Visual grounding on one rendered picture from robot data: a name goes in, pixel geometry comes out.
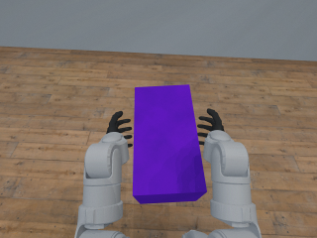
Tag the robot right forearm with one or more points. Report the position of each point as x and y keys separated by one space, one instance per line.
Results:
x=231 y=200

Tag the left robot hand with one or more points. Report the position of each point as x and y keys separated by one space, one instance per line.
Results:
x=115 y=123

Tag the carton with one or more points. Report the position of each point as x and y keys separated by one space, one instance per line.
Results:
x=167 y=163

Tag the robot right upper arm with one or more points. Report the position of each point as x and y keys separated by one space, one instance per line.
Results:
x=232 y=233

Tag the robot left forearm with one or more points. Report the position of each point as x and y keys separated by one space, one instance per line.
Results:
x=102 y=177

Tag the right robot hand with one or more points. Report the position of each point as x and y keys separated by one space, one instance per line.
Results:
x=215 y=121

